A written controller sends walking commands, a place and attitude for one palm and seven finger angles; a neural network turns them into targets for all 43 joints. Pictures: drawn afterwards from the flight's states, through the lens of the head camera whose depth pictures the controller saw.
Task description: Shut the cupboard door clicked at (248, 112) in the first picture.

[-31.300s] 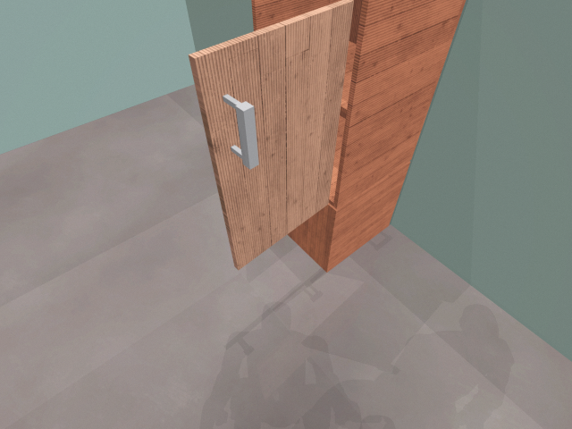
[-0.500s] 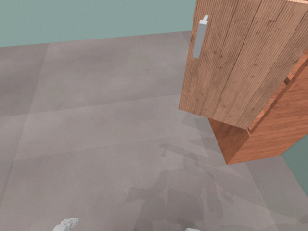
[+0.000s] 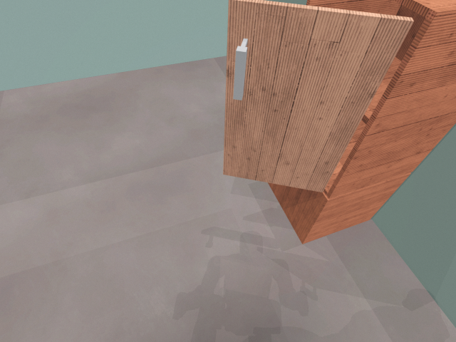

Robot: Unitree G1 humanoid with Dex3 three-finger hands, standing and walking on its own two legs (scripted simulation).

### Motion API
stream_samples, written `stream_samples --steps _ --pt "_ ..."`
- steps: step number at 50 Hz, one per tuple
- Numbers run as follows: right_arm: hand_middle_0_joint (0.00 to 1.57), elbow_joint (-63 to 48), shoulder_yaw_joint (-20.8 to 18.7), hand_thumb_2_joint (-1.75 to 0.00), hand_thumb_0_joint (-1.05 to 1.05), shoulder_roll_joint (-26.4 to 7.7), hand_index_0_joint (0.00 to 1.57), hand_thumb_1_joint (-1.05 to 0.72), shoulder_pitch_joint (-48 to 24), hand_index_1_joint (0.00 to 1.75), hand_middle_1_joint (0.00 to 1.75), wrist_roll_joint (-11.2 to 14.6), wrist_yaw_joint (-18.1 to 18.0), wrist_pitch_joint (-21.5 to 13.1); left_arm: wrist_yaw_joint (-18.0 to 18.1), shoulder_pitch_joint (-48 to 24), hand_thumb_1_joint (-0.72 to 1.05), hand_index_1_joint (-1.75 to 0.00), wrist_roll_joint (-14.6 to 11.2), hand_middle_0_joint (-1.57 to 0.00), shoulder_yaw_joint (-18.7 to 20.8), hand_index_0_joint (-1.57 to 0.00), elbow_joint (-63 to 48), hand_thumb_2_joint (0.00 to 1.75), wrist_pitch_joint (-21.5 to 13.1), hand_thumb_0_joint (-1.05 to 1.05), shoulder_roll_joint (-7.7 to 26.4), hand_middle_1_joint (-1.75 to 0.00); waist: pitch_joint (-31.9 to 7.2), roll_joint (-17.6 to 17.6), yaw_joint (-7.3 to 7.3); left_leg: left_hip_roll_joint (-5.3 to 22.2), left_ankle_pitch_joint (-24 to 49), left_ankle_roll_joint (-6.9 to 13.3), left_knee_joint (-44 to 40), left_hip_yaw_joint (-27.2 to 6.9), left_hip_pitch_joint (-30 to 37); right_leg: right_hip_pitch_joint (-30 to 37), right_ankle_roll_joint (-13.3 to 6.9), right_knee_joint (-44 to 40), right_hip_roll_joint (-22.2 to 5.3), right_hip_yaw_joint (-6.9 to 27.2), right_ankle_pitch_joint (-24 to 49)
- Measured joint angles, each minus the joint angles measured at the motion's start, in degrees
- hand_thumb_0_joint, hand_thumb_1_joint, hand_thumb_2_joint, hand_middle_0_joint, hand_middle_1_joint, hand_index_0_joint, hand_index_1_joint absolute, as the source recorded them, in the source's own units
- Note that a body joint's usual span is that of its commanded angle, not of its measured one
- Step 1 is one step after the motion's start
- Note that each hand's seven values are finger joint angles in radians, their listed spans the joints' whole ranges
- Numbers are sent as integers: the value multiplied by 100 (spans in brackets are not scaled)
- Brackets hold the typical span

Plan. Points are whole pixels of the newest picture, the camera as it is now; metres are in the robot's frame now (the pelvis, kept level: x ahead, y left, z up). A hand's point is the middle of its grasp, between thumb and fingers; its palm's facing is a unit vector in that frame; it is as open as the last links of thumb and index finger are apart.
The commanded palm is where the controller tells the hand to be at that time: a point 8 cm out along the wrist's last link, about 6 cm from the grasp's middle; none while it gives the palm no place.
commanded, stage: turn to face it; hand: left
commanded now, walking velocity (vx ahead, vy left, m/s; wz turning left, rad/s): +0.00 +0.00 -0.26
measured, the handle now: (241, 69) +0.68 +0.02 +0.11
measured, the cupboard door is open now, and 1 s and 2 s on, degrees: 58 58 58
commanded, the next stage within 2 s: take the last steps up to it in 0.02 s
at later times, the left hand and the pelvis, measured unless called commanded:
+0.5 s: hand out of the picture +0.13 +0.14 -0.15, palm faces -0.08 -0.97 -0.22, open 7.4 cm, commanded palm none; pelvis +0.05 -0.04 +0.00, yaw -7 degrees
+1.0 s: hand (180, 290) +0.24 +0.12 -0.17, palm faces -0.09 -0.98 -0.19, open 7.3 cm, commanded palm none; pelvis +0.18 -0.05 +0.01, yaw -7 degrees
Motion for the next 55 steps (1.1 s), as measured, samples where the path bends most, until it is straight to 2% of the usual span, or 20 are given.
stream_samples --steps 3,6,9,15,18,19,22,24,26,30,35,37,38,40,42,44,48,51,53,55 --pt "20 10 77 -90 0 135 20 -90 29 30 30 -75 -29 -56 3 -17 91 -29 -39 -21 58 -21 72 90 89 1 129 -30 16 -219 9 -59 -182 364 26 178 75 -342 94 980 -73 -7 -821" --pt "20 -4 146 -90 0 207 20 -90 107 30 30 -128 -72 -71 -41 -54 91 -29 1 -20 109 -20 104 90 166 1 192 -30 62 -218 3 14 -163 412 -154 296 223 -742 197 2227 -149 -192 -1133" --pt "20 49 163 -90 0 218 21 -90 181 30 30 -154 -88 -78 -82 -112 91 -29 4 -20 118 -20 98 90 169 1 198 -30 127 -100 -14 93 -49 399 -378 345 349 -826 258 2480 -292 -341 -1092" --pt "20 259 75 -90 0 152 21 -90 447 30 30 -185 -21 -116 -203 -113 91 -29 36 -20 77 -20 187 90 144 1 151 -30 54 150 -152 298 -122 275 -481 551 558 -461 220 1488 -469 -654 -1007" --pt "20 418 -1 -90 0 49 21 -90 667 30 30 -163 6 -111 -268 -108 91 -29 52 -20 57 -20 203 90 56 1 114 -30 -28 249 -239 402 -346 152 -210 608 573 27 138 356 -445 -796 -512" --pt "20 469 -23 -90 0 18 21 -90 762 30 30 -135 14 -104 -271 -88 91 -29 61 -20 54 -20 186 90 -20 1 122 -30 -80 224 -237 406 -510 150 33 627 500 185 51 -35 -454 -757 -333" --pt "20 725 -96 -90 0 -137 21 -90 849 30 30 -108 46 51 -170 -72 91 -29 45 -20 16 -20 250 90 -198 1 -48 -30 -100 412 -230 367 -1348 211 1571 237 -60 330 -78 18 -320 -877 -218" --pt "20 813 -127 -90 1 -163 20 -90 849 30 30 -119 77 81 -102 60 91 -29 33 -20 0 -20 280 90 -276 0 -124 -30 -141 358 -189 268 -1226 218 2369 199 -482 551 -134 -236 -320 -873 -195" --pt "20 800 -149 -90 1 -152 20 -90 790 30 30 -134 118 51 -56 205 91 -29 27 -20 -20 -20 369 90 -329 0 -168 -30 -151 262 -191 246 -918 183 2648 245 -824 772 -144 -553 -326 -847 -106" --pt "20 652 -146 -90 1 -59 20 -90 591 30 30 -130 175 -53 -42 415 91 -29 12 -20 -94 -20 630 90 -403 0 -236 -30 -85 130 -241 309 -303 102 2127 310 -1180 1123 -124 -1027 -270 -857 -16" --pt "20 581 -76 -90 1 138 20 -90 317 30 30 -101 186 -179 -25 589 91 -29 18 -20 -133 -20 923 90 -438 0 -299 -30 59 3 -135 264 -45 154 871 385 -981 1446 -79 -1071 -184 -863 -282" --pt "20 566 -29 -90 0 204 20 -90 257 30 30 -108 172 -276 -18 686 91 -29 1 -20 -127 -21 1018 90 -423 0 -303 -30 80 -52 -96 160 307 217 269 446 -668 1476 -27 -735 -196 -853 -599" --pt "20 554 -7 -90 0 226 20 -90 237 30 30 -127 155 -350 -14 738 91 -29 -17 -20 -119 -21 1052 90 -405 0 -305 -30 79 -72 -90 123 641 366 119 446 -556 1363 -19 -319 -211 -838 -827" --pt "20 538 41 -90 0 336 20 -90 169 30 30 -166 98 -435 0 723 91 -29 -49 -20 -114 -20 1101 90 -322 1 -255 -30 124 -231 -71 58 356 577 415 572 -518 802 -88 1190 -314 -726 -1249" --pt "20 494 85 -90 0 415 20 -90 191 30 30 -161 59 -434 7 658 91 -29 -20 -20 -112 -20 1086 90 -240 1 -217 -30 114 -280 -70 43 72 625 375 669 -336 158 -131 2533 -344 -663 -1375" --pt "20 483 54 -90 0 432 20 -92 260 30 30 -144 -26 -426 -19 497 91 -29 13 -20 -86 -20 1020 90 -190 1 -199 -30 114 -238 -109 14 110 573 99 672 -126 -358 -99 3100 -441 -702 -1162" --pt "20 634 81 -90 0 344 21 -93 404 30 30 -142 -73 -347 3 111 92 -29 22 -20 -60 -20 732 90 -185 1 -190 -30 171 -58 -114 -5 300 545 -444 575 241 -741 54 2123 -649 -702 -738" --pt "20 790 99 -90 0 349 21 -92 459 30 30 -95 -71 -210 47 -59 93 -29 6 -20 -43 -20 581 90 -200 1 -100 -30 184 -2 -98 33 204 449 -419 519 360 -579 178 905 -710 -681 -61" --pt "20 863 90 -90 0 409 21 -92 493 30 30 -51 -50 -117 56 -55 93 -29 15 -20 -38 -20 499 90 -225 1 12 -30 131 -144 -64 -22 12 357 -215 577 367 -366 174 151 -770 -513 509" --pt "20 910 46 -90 0 397 20 -91 440 30 30 -13 -14 -22 82 -98 93 -29 36 -20 -43 -20 560 90 -205 1 8 -30 118 -97 -78 37 -154 274 -43 574 369 -377 187 240 -717 -473 481"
